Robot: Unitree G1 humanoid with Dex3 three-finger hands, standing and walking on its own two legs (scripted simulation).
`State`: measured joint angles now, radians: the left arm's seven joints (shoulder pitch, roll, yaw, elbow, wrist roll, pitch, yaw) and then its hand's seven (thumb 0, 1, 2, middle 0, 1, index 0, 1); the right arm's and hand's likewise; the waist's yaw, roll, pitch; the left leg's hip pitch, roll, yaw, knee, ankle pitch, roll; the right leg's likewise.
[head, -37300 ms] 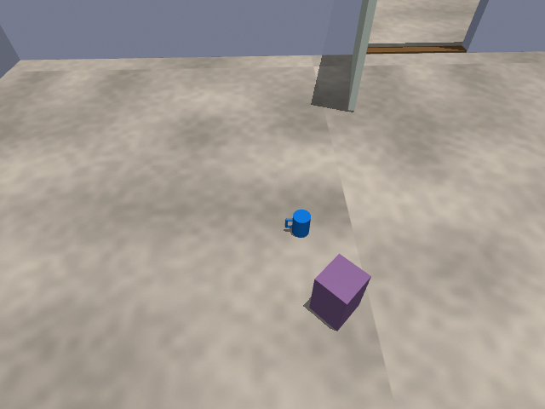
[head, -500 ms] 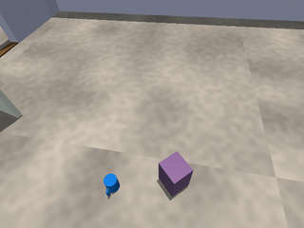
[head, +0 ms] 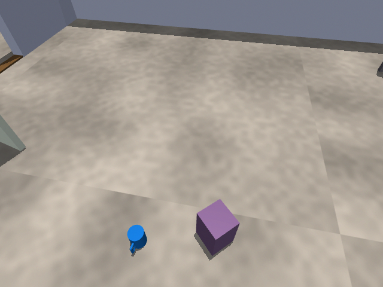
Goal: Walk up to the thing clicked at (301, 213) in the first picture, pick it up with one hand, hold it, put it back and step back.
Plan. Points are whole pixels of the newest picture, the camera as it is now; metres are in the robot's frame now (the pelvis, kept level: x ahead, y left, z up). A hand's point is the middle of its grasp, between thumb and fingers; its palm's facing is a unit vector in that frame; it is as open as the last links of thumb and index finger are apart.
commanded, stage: walk up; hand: left
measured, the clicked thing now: (136, 240) +0.48 +0.29 -0.72
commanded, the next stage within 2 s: stand in 0.50 s
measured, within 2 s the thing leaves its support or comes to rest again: neither
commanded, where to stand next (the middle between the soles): +0.12 +0.03 m, yaw +1 degrees
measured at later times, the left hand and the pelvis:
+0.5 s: hand out of the picture +0.08 +0.26 -0.16, palm faces +0.02 -0.94 -0.34, open 7.4 cm; pelvis +0.01 +0.00 +0.00, yaw +1 degrees
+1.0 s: hand out of the picture +0.10 +0.26 -0.15, palm faces -0.01 -0.94 -0.35, open 7.4 cm; pelvis +0.02 +0.00 +0.00, yaw +1 degrees
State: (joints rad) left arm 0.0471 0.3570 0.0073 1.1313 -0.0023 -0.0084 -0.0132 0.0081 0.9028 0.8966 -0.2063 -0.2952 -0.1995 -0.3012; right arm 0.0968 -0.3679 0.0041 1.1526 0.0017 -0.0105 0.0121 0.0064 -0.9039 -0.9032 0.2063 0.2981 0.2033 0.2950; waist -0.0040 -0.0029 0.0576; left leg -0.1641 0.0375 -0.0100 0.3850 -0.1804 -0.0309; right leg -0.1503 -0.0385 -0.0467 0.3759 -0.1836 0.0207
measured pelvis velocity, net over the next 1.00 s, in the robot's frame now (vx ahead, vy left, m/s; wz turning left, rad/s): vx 0.02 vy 0.00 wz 0.01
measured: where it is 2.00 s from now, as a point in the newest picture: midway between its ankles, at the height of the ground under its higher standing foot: outside the picture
